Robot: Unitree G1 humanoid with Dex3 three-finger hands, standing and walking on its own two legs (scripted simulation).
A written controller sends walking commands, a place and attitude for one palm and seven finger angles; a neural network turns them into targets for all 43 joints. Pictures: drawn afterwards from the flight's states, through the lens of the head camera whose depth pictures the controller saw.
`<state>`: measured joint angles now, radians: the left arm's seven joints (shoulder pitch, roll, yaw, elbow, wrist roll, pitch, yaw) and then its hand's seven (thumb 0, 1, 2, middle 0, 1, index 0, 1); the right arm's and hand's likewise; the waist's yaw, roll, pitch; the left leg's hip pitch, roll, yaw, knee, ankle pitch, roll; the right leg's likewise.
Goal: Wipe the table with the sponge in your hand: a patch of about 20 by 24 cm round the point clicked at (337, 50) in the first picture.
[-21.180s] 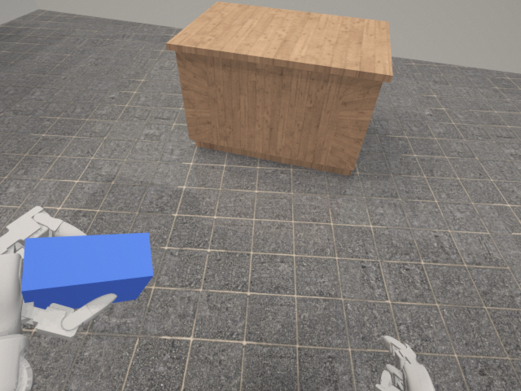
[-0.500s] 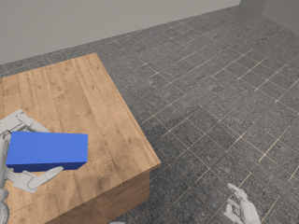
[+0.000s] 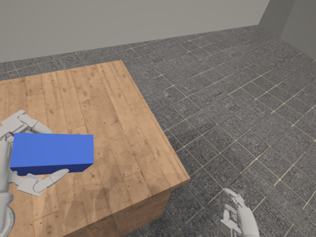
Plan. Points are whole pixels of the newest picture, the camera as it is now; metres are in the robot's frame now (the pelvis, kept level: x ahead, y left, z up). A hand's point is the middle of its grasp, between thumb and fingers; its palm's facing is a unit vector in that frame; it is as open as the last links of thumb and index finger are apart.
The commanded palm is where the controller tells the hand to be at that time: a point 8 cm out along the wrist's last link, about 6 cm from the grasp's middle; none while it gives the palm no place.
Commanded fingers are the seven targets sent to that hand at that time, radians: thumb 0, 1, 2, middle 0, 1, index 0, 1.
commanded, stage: come to a stop and stand still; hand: left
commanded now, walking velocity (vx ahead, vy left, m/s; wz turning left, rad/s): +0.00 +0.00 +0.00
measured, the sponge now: (65, 155) +0.23 +0.21 +0.13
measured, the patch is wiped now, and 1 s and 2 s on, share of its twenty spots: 0.00 0.00 0.00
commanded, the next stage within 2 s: look again from close up in 0.34 s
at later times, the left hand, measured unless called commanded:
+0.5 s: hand (35, 153) +0.22 +0.25 +0.16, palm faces +0.34 -0.85 -0.41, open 9.8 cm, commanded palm +0.16 +0.29 +0.17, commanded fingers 0.00 0.10 1.30 -1.20 -1.60 -1.20 -1.60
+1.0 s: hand (54, 156) +0.22 +0.22 +0.15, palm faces +0.36 -0.86 -0.38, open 9.8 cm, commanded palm +0.16 +0.26 +0.17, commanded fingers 0.00 0.10 1.30 -1.20 -1.60 -1.20 -1.60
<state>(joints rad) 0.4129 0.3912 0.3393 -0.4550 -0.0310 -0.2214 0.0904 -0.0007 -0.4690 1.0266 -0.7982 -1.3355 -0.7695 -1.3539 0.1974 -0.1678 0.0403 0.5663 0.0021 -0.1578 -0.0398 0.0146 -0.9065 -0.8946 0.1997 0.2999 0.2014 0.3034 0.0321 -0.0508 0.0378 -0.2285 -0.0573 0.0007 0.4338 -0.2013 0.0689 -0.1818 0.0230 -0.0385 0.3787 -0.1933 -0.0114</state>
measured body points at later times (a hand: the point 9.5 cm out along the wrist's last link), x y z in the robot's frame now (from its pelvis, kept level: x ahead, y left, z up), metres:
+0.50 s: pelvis +0.00 +0.01 +0.00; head +0.02 +0.03 +0.45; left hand +0.19 +0.30 +0.18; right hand +0.16 -0.21 -0.08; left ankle +0.02 +0.07 -0.74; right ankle +0.01 -0.11 -0.74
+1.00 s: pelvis +0.00 -0.02 +0.00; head +0.01 -0.01 +0.45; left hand +0.19 +0.27 +0.17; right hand +0.18 -0.25 -0.07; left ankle +0.02 +0.07 -0.74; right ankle +0.01 -0.11 -0.74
